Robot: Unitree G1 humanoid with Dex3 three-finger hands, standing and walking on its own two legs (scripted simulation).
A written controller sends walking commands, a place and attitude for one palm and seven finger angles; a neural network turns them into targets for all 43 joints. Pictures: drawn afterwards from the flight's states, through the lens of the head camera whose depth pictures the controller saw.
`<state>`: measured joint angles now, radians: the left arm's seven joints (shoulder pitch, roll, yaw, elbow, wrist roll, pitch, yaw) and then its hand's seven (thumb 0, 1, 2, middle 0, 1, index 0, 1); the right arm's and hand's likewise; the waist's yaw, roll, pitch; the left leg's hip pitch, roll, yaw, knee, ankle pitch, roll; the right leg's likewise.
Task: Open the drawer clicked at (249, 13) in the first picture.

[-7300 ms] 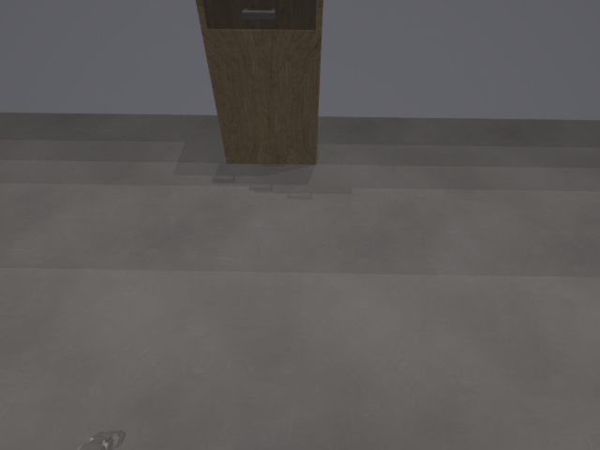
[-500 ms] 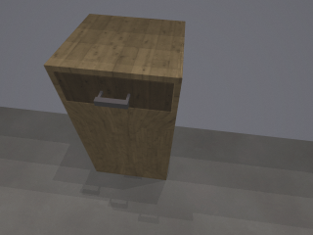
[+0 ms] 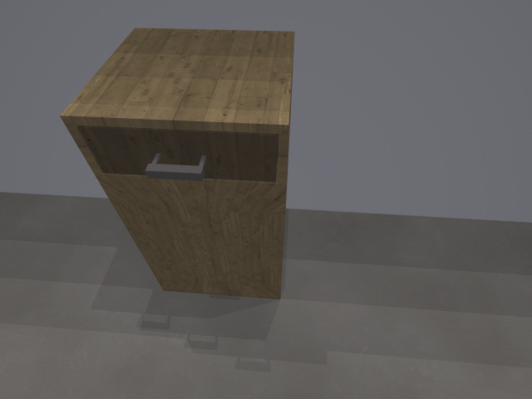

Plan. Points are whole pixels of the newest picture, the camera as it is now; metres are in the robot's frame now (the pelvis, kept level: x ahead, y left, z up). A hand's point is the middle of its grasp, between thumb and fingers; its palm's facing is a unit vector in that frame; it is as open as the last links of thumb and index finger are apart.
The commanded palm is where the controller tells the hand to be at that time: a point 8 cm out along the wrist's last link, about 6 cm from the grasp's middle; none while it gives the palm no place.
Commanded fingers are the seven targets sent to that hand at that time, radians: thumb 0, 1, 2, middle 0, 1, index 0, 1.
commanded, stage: come to a stop and stand still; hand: left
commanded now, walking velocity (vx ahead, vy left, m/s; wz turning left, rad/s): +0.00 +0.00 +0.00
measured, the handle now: (178, 165) +0.58 +0.22 -0.01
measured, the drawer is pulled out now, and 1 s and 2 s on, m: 0.00 0.00 0.00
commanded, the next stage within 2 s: look again from close up in 0.42 s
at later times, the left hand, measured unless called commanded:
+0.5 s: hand out of the picture -0.03 +0.15 -0.17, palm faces +0.02 -0.98 -0.18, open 7.3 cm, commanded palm none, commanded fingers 0.00 0.90 0.90 -0.20 -0.30 -0.20 -0.30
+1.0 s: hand out of the picture +0.00 +0.14 -0.17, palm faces +0.06 -0.98 -0.18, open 7.3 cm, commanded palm none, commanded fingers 0.00 0.90 0.90 -0.20 -0.30 -0.20 -0.30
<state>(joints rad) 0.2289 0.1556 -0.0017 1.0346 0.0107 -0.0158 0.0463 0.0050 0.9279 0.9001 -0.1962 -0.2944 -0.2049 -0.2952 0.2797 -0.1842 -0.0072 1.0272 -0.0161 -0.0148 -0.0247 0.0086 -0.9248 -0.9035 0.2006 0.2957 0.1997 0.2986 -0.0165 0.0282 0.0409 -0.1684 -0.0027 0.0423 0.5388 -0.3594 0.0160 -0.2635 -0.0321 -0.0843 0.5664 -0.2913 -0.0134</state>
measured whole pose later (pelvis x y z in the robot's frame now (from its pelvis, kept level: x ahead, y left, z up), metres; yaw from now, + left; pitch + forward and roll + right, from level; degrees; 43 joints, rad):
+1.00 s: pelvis +0.01 -0.02 +0.00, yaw +1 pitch -1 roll +0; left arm 0.30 0.13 0.00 1.13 0.02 -0.02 0.03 0.01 0.93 0.90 -0.20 -0.29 -0.20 -0.29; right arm 0.30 -0.13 0.02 1.14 -0.02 -0.03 -0.04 0.00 -0.92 -0.90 0.20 0.30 0.20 0.30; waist 0.01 0.01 0.02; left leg -0.12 0.02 0.02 0.47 -0.34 -0.01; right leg -0.21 -0.01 -0.11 0.50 -0.29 -0.04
